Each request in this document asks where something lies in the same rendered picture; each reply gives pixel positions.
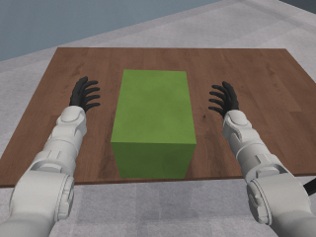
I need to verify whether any carton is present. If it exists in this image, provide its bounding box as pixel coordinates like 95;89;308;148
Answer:
111;69;197;179

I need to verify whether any table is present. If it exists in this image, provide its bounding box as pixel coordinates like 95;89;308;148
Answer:
0;46;316;196

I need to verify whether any left robot forearm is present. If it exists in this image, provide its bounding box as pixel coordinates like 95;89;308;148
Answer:
9;106;87;215

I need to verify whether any robot right upper arm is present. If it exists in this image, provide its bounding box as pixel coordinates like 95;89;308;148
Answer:
246;173;316;237

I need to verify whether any right robot forearm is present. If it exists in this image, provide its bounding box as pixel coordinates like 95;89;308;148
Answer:
222;110;312;212

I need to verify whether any robot left hand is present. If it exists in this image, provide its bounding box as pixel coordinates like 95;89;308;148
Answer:
69;76;101;114

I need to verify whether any robot right hand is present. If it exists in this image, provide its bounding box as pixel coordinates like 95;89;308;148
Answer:
208;81;239;119

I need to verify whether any robot left upper arm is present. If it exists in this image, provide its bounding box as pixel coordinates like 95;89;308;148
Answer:
0;170;75;237

